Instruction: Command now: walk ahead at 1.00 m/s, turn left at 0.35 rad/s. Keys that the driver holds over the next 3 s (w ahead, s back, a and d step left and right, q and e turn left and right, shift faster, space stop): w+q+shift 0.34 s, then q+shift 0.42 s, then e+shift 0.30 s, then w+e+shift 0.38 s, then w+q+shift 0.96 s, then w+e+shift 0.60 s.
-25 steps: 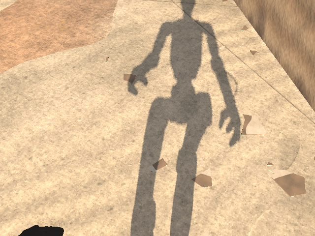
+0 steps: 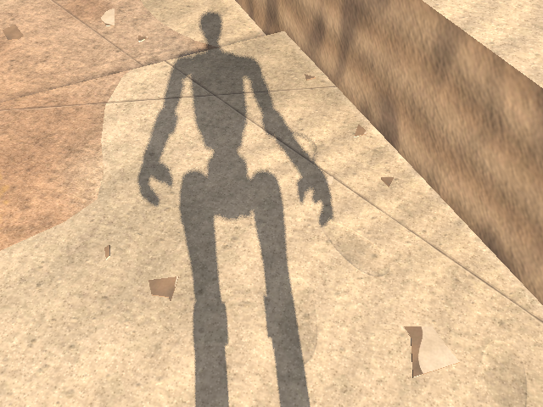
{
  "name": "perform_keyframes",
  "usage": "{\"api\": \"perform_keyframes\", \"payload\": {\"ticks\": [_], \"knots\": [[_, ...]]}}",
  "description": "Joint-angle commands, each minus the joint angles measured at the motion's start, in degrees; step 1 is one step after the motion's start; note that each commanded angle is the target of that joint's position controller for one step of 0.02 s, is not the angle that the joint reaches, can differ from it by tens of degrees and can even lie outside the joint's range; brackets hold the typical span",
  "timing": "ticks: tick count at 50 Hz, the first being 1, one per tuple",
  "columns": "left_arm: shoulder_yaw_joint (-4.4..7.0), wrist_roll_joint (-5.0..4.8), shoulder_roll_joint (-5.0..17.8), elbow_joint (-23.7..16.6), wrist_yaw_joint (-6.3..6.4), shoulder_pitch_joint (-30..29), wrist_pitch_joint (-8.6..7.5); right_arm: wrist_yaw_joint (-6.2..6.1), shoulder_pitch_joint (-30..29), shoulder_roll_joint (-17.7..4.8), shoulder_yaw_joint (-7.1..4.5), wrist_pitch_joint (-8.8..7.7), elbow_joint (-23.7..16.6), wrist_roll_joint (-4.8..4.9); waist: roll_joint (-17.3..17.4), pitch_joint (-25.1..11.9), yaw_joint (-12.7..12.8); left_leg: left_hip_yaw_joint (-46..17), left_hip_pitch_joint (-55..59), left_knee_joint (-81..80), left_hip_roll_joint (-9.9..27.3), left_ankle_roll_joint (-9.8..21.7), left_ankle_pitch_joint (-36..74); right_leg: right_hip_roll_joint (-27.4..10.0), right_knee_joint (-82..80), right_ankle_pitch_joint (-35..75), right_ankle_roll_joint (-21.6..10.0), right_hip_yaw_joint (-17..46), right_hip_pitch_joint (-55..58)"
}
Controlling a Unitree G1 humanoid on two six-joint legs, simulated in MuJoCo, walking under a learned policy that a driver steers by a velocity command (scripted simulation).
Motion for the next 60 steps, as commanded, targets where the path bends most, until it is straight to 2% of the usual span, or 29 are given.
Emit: {"api": "perform_keyframes", "payload": {"ticks": [1,7,10,12,13,14,15,16,18,21,23,24,27,30,32,33,34,35,37,38,40,44,47,50,53,55,58,59,60], "knots": [[-0.95,1.63,1.67,-8.3,-0.76,-5.07,-0.42,0.1,6.3,-5.4,-1.27,-1.38,0.49,0.74,5.44,2.26,1.26,-27.71,11.01,-18.99,12.78,11.76,-7.23,-6.39,-6.38,-2.05,2.65,1.96,-19.53],[-3.27,-1.0,0.31,-13.35,-2.25,-17.08,-0.73,0.1,4.45,-8.77,-2.96,-1.88,0.1,1.98,5.44,3.95,0.11,-18.7,-4.31,-26.53,8.3,10.31,8.79,-4.46,-34.42,18.11,6.34,-3.7,-0.42],[-2.38,-1.21,2.48,-13.1,-0.96,-17.24,-0.79,0.26,7.06,-9.41,-3.34,-1.8,1.09,2.48,5.04,1.98,-0.63,-19.34,3.85,-20.94,9.78,7.99,20.49,-3.6,-40.01,19.77,5.53,-2.94,3.44],[-0.86,-0.9,4.91,-10.65,0.39,-9.09,-1.17,0.01,8.05,-10.91,-3.7,-1.43,1.71,2.18,3.62,-4.59,3.03,-17.22,8.11,-5.65,8.03,5.79,36.24,-1.03,-42.9,12.08,4.02,-3.95,13.73],[0.19,-0.54,6.5,-8.55,1.38,-0.4,-1.43,0.23,6.72,-11.4,-3.88,-1.51,1.32,2.27,2.81,-9.56,7.55,-15.79,2.85,7.38,5.57,4.53,34.55,-3.69,-42.07,9.62,3.0,-2.38,25.53],[1.94,0.53,10.65,-7.57,2.76,11.43,-1.59,0.16,5.31,-7.33,-2.79,-2.15,-0.29,2.3,-1.95,-17.4,12.5,-12.28,-5.49,25.26,2.89,4.07,19.53,-16.34,-43.82,-9.22,0.92,10.22,38.21],[2.77,2.06,14.19,-7.37,2.92,11.89,-1.03,-0.26,10.14,0.28,-0.88,-1.88,-2.59,4.11,-14.68,-23.81,8.12,-6.94,-20.69,41.94,-1.92,3.21,-16.16,-31.65,-53.49,-29.0,-3.52,38.7,47.62],[3.02,0.58,11.58,-7.29,2.9,7.98,-0.39,-0.58,7.43,-3.2,-0.81,-0.86,-2.79,2.74,-12.5,-18.76,6.85,-5.06,-27.38,47.66,2.42,4.02,-10.4,-30.56,-57.59,-33.9,-5.2,45.23,41.52],[1.22,0.03,3.26,-6.42,2.31,3.33,-0.81,0.18,-1.6,-4.38,-1.22,0.3,-2.88,0.86,-0.99,-4.1,6.05,-3.51,-27.74,44.35,6.76,3.01,-3.9,-25.03,-57.01,-8.0,-4.16,24.34,27.66],[0.59,-1.35,0.84,-2.98,1.8,4.98,-2.14,0.88,-3.21,-1.35,-1.09,2.93,-4.24,-0.25,-3.62,0.54,1.88,-2.01,-24.91,40.45,8.55,0.45,-8.29,-22.18,-53.7,39.05,-2.6,6.27,20.21],[0.78,-2.69,1.03,-1.77,1.57,4.25,-2.55,1.55,-7.88,-0.38,-0.66,3.6,-7.41,-0.49,-5.09,0.99,0.81,-0.45,-26.77,35.93,8.3,-0.08,-4.98,-21.39,-55.0,47.99,-1.72,-0.23,19.77],[1.93,-4.76,1.81,-4.64,2.59,-6.07,-2.11,0.88,-7.52,-0.32,-0.79,2.64,-8.34,5.81,-7.25,2.65,-1.15,-1.69,-27.5,30.3,9.82,-1.12,-1.71,-19.28,-56.76,41.26,-0.92,-3.64,18.16],[3.0,-4.45,5.81,-4.6,4.6,-8.69,-1.33,2.47,-9.4,-1.27,-0.42,1.06,-8.35,3.08,-3.34,0.48,-1.35,5.21,-8.87,9.62,5.62,-2.02,17.97,-13.97,-56.11,40.29,1.6,-13.97,9.41],[4.51,-5.8,10.35,-4.34,4.56,-6.93,-1.22,3.32,-2.79,-6.12,-2.65,1.83,-7.23,2.87,-4.25,-5.23,-5.12,8.01,5.67,7.49,-0.04,1.34,17.35,-14.63,-44.03,56.2,2.97,-14.57,11.59],[4.25,-6.43,8.87,-5.46,3.48,-7.64,-0.99,2.24,8.97,-12.19,-5.84,2.86,-5.07,2.87,-0.23,-10.08,-11.53,4.58,23.6,4.28,-0.67,5.98,21.09,-13.14,-21.35,43.58,5.08,-13.34,4.36],[2.47,-4.32,2.19,-4.65,2.47,-3.68,-0.86,0.82,6.47,-13.68,-5.83,3.12,-5.13,3.54,12.78,-5.66,-7.89,-2.72,27.89,0.31,3.57,8.83,34.31,-5.41,-2.87,-10.74,7.91,-12.94,-5.95],[1.19,-2.72,0.49,-6.45,1.65,7.07,-1.13,0.62,-1.73,-18.37,-5.33,2.15,-11.09,0.29,22.11,-14.52,1.26,-30.65,36.95,3.02,17.71,21.76,57.15,1.29,18.31,-24.56,10.29,-4.69,-17.87],[1.88,-3.42,8.22,-7.88,1.11,6.31,-1.7,1.39,-3.04,-17.1,-5.52,1.8,-14.24,-0.19,14.81,-27.94,-2.51,-44.0,40.96,-6.91,23.07,26.68,34.85,0.74,21.19,-18.33,9.42,5.95,-20.37],[2.5,-3.65,9.93,-9.35,2.06,-3.08,-1.23,1.39,-9.58,-12.83,-4.58,1.49,-15.64,2.65,-0.07,-14.08,-0.07,-39.04,24.59,-11.79,17.0,19.94,12.31,-2.87,10.34,-9.62,8.14,6.43,-21.26],[2.39,-2.96,9.24,-8.94,2.71,-3.37,-0.49,1.0,-11.06,-11.41,-3.99,1.47,-15.94,3.09,-1.65,-10.75,1.52,-36.18,17.37,-11.71,15.35,18.54,16.28,-3.71,6.71,-8.79,8.39,6.71,-18.92],[2.7,-2.97,9.35,-6.78,2.96,-0.23,1.07,0.06,-13.8,-9.47,-3.25,1.79,-15.74,1.75,-0.84,-8.26,3.8,-26.31,5.78,-9.75,14.52,16.73,32.36,-6.48,0.92,-8.86,9.03,4.66,-11.58],[0.57,-2.81,2.3,-5.7,3.48,0.15,1.62,-1.94,-10.74,-6.28,-1.43,2.18,-11.53,0.8,1.59,-13.06,2.4,-13.78,1.98,-6.22,11.57,13.43,48.34,-7.44,-10.35,0.64,10.3,0.14,-6.11],[-0.06,-3.75,0.47,-4.85,2.83,-1.12,2.46,-1.74,-12.43,-3.42,-0.01,2.44,-9.52,-0.15,5.36,-12.13,1.53,-8.17,-1.34,-8.94,10.5,10.85,32.56,-7.87,-20.5,11.13,9.75,-0.25,1.54],[1.56,-4.81,5.14,-7.9,2.49,-6.74,3.27,-1.4,-12.57,-6.33,-1.02,2.86,-8.44,-0.56,8.53,-5.35,-0.82,-10.42,0.76,-10.55,13.97,11.81,18.92,-7.49,-23.74,5.5,8.66,-0.59,-3.6],[2.03,-4.74,5.23,-9.51,1.54,-7.21,3.54,-2.24,-11.41,-6.53,-1.55,3.97,-7.59,0.57,8.93,-3.57,-1.49,-12.96,7.2,-8.57,17.87,12.2,19.79,-7.71,-26.08,-1.1,7.39,-1.79,-7.63],[1.88,-5.22,3.89,-9.17,0.63,-5.21,3.74,-2.42,-10.19,-7.42,-2.19,4.11,-7.58,1.49,9.02,-4.86,-1.73,-14.17,7.9,-10.78,19.05,10.82,-0.4,-7.35,-28.81,-2.86,5.15,-3.86,-5.85],[3.12,-5.1,4.3,-3.67,0.17,7.06,3.17,-1.95,-14.19,-5.49,-1.94,2.87,-8.34,2.53,5.26,-2.86,4.1,-8.39,-4.12,-4.38,13.59,5.69,-23.49,-4.42,-40.93,-4.33,-0.18,-5.14,10.51],[4.22,-4.87,7.45,-1.34,0.66,15.16,2.39,-1.7,-17.22,-1.45,-1.16,2.15,-9.7,1.85,-7.17,-1.73,6.46,0.94,-15.03,16.78,7.09,1.09,-20.13,-13.78,-49.72,-14.86,-5.11,12.47,17.8],[5.56,-4.41,13.44,-2.31,-0.01,18.31,0.82,-0.96,-22.45,-1.38,-0.99,-0.17,-14.15,2.64,-16.39,1.76,8.06,0.03,-36.32,27.35,-1.86,-1.19,-20.7,-22.73,-62.16,-30.41,-14.76,43.94,26.84]]}}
